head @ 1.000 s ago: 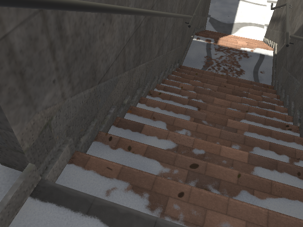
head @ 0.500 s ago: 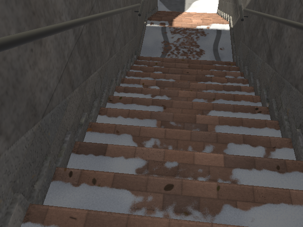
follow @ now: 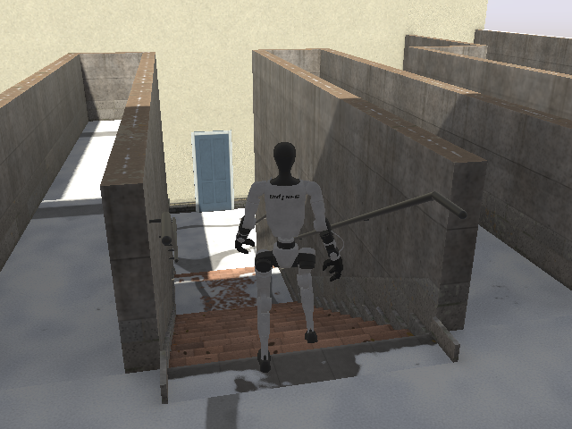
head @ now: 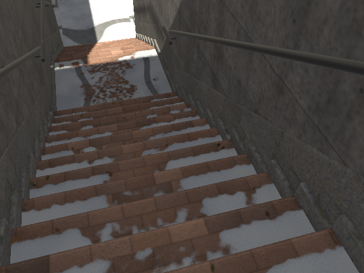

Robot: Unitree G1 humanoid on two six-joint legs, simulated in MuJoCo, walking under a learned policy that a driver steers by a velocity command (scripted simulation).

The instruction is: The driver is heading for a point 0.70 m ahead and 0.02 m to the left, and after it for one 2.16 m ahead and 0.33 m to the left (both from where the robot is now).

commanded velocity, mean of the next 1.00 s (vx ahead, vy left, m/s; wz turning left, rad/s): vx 0.50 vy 0.00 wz -0.05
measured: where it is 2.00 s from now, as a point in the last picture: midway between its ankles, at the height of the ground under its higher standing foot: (166, 236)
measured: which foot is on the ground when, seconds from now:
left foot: down 0.00-0.26, up 0.28-0.80, down 0.82-1.00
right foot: up 0.00-0.24, down 0.26-0.84, up 0.86-1.00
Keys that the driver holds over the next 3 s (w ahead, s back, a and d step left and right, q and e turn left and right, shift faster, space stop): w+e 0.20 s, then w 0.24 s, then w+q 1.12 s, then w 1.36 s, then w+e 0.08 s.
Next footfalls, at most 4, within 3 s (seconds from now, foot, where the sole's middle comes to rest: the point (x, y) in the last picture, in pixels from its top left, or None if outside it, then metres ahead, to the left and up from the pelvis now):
0.26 right None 0.26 -0.15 -0.90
0.82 left None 0.55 0.04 -1.05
1.32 right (202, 240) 0.86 -0.15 -1.21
1.92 left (132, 223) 1.06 0.23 -1.36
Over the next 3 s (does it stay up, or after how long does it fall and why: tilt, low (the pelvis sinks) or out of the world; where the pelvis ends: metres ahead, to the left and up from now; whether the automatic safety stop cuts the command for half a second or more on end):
stays up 1.49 0.33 -0.82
